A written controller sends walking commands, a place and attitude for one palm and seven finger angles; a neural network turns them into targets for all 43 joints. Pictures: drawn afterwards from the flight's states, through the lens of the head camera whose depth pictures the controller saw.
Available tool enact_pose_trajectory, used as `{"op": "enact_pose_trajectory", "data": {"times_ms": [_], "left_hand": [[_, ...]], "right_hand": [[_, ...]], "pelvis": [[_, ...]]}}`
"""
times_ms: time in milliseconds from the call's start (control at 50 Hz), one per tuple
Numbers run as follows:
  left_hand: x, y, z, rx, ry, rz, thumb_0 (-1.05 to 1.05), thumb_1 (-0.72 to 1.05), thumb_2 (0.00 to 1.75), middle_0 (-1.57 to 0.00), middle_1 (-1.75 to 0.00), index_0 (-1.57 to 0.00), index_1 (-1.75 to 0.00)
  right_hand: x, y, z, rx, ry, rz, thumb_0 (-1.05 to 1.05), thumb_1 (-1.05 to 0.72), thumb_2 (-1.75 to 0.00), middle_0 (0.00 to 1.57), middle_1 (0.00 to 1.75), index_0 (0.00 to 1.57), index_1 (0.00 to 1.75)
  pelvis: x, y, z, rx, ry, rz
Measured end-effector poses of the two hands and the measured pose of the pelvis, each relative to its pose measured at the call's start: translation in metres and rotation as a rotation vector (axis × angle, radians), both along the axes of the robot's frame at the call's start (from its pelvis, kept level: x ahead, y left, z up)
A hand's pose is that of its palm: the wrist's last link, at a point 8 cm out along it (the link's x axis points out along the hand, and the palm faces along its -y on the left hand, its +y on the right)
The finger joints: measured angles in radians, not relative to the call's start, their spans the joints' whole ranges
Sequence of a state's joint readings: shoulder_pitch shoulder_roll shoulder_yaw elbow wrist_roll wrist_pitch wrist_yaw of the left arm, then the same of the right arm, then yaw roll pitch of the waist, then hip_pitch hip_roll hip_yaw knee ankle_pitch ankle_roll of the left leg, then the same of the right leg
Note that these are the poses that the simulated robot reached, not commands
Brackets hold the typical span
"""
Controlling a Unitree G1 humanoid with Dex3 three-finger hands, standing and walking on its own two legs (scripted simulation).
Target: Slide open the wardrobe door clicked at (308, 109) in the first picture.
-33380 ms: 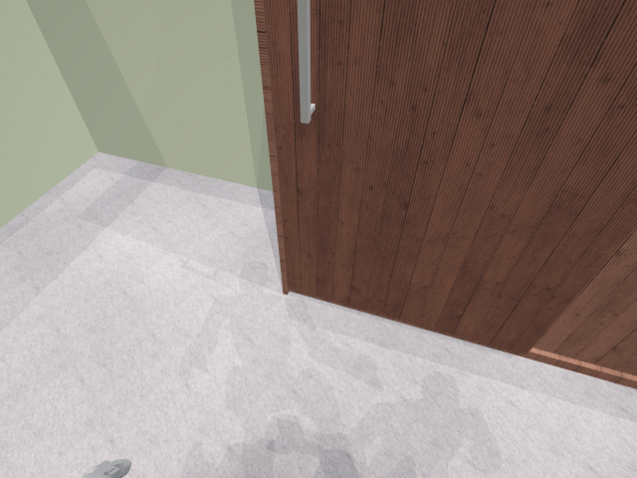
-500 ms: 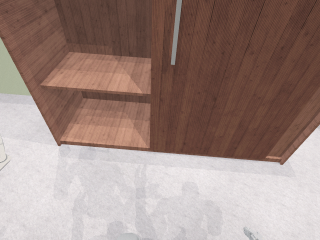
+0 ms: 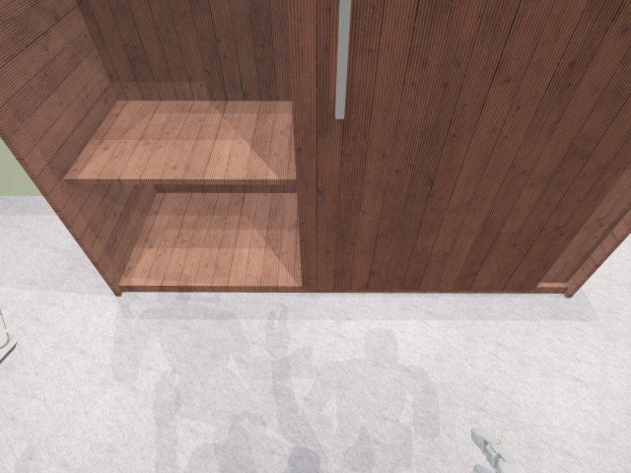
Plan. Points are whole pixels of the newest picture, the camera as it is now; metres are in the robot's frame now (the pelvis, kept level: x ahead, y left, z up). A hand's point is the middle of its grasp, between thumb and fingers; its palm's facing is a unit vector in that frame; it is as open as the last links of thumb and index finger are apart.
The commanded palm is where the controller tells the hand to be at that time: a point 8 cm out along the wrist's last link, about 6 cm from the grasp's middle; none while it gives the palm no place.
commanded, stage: stop stepping back and stand still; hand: left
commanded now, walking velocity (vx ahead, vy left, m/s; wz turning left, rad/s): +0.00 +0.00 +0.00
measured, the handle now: (342, 42) +0.81 +0.01 +0.18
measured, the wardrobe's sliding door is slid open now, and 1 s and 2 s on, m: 0.69 0.69 0.69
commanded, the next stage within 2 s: let the arm hang, fingers relaxed in 0.24 s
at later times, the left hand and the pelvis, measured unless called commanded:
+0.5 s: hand (100, 425) +0.17 +0.28 -0.02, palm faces +0.12 -0.87 -0.47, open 7.4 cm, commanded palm none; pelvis -0.02 +0.02 +0.00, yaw +1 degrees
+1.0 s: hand out of the picture -0.09 +0.22 -0.16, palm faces +0.02 -0.97 -0.24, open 7.3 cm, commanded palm none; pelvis -0.05 +0.02 +0.01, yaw +2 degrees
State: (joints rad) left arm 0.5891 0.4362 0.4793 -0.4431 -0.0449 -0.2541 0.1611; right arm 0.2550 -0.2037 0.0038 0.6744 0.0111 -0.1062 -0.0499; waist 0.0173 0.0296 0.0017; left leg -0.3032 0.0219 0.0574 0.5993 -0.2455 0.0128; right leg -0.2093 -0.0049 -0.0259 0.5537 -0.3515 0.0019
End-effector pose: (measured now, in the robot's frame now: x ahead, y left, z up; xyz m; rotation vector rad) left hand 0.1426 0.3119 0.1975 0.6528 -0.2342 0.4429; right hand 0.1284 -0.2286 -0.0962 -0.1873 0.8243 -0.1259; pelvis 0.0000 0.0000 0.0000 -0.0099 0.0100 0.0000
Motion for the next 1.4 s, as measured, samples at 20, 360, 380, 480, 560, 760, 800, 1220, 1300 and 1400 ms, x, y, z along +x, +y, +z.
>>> {"op": "enact_pose_trajectory", "data": {"times_ms": [20, 360, 380, 480, 560, 760, 800, 1220, 1300, 1400], "left_hand": [[0.004, 0.008, -0.010, -0.035, 0.018, 0.025, 0.01, 0.88, 0.90, -0.21, -0.30, -0.21, -0.30], [0.029, -0.008, 0.008, 0.026, -0.015, -0.189, 0.01, 0.88, 0.90, -0.21, -0.31, -0.22, -0.30], [0.032, -0.001, -0.008, -0.001, 0.055, -0.163, 0.01, 0.88, 0.90, -0.21, -0.30, -0.21, -0.30], [0.020, 0.015, -0.154, -0.291, 0.626, 0.033, 0.00, 0.90, 0.90, -0.20, -0.30, -0.20, -0.30], [-0.044, -0.023, -0.260, -0.493, 1.038, 0.081, 0.01, 0.90, 0.90, -0.20, -0.30, -0.20, -0.30], [-0.201, -0.080, -0.347, -0.772, 1.530, 0.213, 0.00, 0.98, 0.90, -0.21, -0.30, -0.21, -0.30], [-0.219, -0.076, -0.345, -0.778, 1.568, 0.247, 0.01, 0.97, 0.90, -0.21, -0.30, -0.21, -0.30], [-0.172, -0.038, -0.325, -0.675, 1.444, 0.251, 0.00, 0.91, 0.90, -0.20, -0.30, -0.20, -0.30], [-0.157, -0.044, -0.325, -0.681, 1.424, 0.217, 0.00, 0.90, 0.90, -0.20, -0.30, -0.20, -0.30], [-0.149, -0.048, -0.327, -0.689, 1.427, 0.199, 0.00, 0.90, 0.90, -0.20, -0.30, -0.20, -0.30]], "right_hand": [[0.001, 0.000, -0.001, -0.011, 0.008, -0.009, 0.02, -0.90, -0.90, 0.20, 0.30, 0.21, 0.30], [0.044, 0.009, 0.044, -0.028, -0.182, -0.005, 0.01, -0.91, -0.90, 0.20, 0.30, 0.21, 0.30], [0.044, 0.008, 0.039, -0.019, -0.171, 0.023, 0.01, -0.91, -0.90, 0.20, 0.30, 0.20, 0.30], [0.030, -0.006, 0.003, -0.017, -0.057, 0.066, 0.01, -0.90, -0.90, 0.20, 0.30, 0.21, 0.30], [-0.009, -0.015, -0.011, -0.034, 0.074, 0.042, 0.01, -0.91, -0.90, 0.20, 0.30, 0.21, 0.30], [-0.147, -0.017, -0.020, -0.081, 0.519, -0.041, 0.01, -0.91, -0.90, 0.20, 0.30, 0.20, 0.30], [-0.165, -0.014, -0.023, -0.072, 0.570, -0.058, 0.01, -0.91, -0.90, 0.20, 0.30, 0.20, 0.30], [-0.159, 0.021, -0.040, 0.030, 0.511, -0.081, 0.01, -0.91, -0.90, 0.20, 0.30, 0.20, 0.30], [-0.148, 0.016, -0.036, 0.013, 0.492, -0.081, 0.01, -0.91, -0.90, 0.20, 0.30, 0.20, 0.30], [-0.137, 0.007, -0.030, -0.012, 0.479, -0.082, 0.01, -0.91, -0.90, 0.20, 0.30, 0.20, 0.30]], "pelvis": [[0.002, 0.003, -0.001, 0.001, -0.003, 0.000], [-0.001, 0.011, 0.006, -0.015, 0.025, -0.008], [-0.003, 0.014, 0.006, -0.017, 0.028, 0.000], [-0.019, 0.022, -0.002, 0.001, 0.028, 0.009], [-0.030, 0.017, -0.003, 0.013, 0.009, 0.016], [-0.046, 0.006, 0.004, -0.012, -0.012, 0.037], [-0.048, 0.008, 0.005, -0.017, -0.012, 0.039], [-0.051, 0.024, 0.009, -0.001, -0.023, 0.017], [-0.048, 0.025, 0.010, 0.001, -0.021, 0.016], [-0.043, 0.024, 0.012, 0.002, -0.021, 0.015]]}}
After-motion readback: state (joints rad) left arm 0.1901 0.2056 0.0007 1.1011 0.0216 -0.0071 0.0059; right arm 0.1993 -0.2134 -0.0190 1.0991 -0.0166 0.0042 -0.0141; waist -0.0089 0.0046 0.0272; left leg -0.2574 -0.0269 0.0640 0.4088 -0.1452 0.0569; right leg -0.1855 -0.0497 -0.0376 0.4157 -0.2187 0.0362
